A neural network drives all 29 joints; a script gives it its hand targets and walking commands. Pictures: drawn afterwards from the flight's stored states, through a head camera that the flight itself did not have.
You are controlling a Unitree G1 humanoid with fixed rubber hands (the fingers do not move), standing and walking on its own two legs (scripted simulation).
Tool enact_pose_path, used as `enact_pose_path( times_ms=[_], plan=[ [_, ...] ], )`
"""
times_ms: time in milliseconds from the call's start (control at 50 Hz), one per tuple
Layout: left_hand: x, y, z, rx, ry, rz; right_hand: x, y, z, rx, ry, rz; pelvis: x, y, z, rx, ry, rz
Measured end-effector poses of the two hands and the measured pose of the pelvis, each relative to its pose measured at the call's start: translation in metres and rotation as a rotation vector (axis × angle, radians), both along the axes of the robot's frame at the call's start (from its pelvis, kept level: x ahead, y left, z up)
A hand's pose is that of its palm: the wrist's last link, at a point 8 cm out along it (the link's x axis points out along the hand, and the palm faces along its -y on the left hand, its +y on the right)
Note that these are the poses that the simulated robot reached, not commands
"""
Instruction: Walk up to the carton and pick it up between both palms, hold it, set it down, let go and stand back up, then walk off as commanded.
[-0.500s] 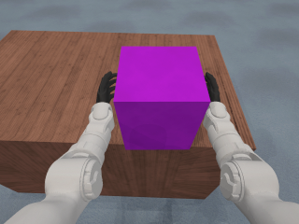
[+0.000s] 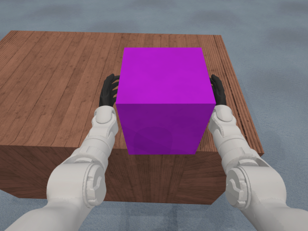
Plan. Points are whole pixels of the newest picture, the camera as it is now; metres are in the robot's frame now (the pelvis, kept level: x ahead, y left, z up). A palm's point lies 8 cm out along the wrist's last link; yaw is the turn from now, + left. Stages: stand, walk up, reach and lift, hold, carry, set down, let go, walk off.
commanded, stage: reach and lift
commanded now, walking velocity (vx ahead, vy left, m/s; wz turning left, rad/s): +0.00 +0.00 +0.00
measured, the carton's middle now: (162, 105) +0.46 -0.02 +0.06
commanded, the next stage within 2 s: none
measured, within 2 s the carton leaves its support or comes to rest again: leaves its support in 0.42 s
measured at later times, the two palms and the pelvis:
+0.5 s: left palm (106, 104) +0.42 +0.13 +0.10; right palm (218, 106) +0.42 -0.17 +0.09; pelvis +0.00 +0.00 +0.00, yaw +0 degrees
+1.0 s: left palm (104, 108) +0.41 +0.13 +0.11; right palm (219, 113) +0.40 -0.16 +0.09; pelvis -0.02 +0.00 +0.00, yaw +0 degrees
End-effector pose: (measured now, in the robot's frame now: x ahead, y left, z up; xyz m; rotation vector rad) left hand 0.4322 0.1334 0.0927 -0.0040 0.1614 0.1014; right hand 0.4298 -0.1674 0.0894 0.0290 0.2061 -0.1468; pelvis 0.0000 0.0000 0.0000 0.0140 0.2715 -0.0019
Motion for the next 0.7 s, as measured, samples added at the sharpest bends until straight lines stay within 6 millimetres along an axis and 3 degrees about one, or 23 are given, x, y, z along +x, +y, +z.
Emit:
enact_pose_path(
  times_ms=[400,700],
  plan=[
    [-0.005,0.000,0.001,-0.024,-0.024,0.013,-0.005,0.000,0.001,0.004,-0.030,-0.008,-0.001,0.000,0.000,0.000,-0.001,0.000],
    [-0.019,-0.001,0.023,-0.024,-0.139,-0.008,-0.026,0.000,0.014,0.006,-0.145,-0.027,-0.011,0.001,0.000,-0.001,-0.015,0.000]
  ],
)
